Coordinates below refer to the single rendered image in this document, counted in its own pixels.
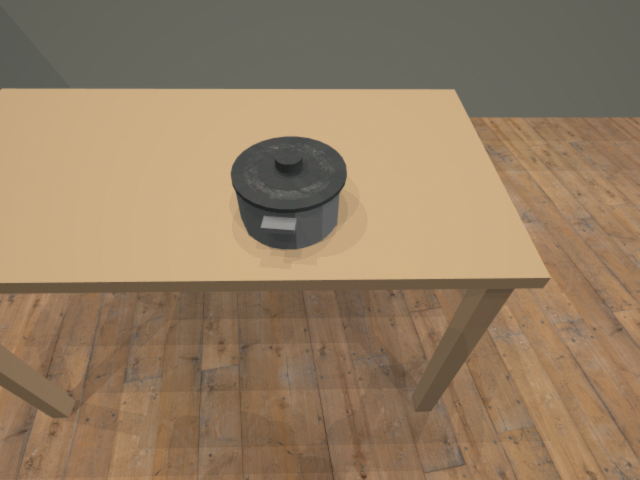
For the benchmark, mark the table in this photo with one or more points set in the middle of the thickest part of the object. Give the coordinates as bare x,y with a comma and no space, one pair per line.
130,190

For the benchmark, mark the knob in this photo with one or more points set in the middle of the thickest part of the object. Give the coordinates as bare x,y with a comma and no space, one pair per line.
288,160

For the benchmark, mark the lid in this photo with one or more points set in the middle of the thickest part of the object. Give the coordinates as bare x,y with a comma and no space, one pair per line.
257,181

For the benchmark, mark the pot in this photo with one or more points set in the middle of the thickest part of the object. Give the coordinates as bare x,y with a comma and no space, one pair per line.
289,230

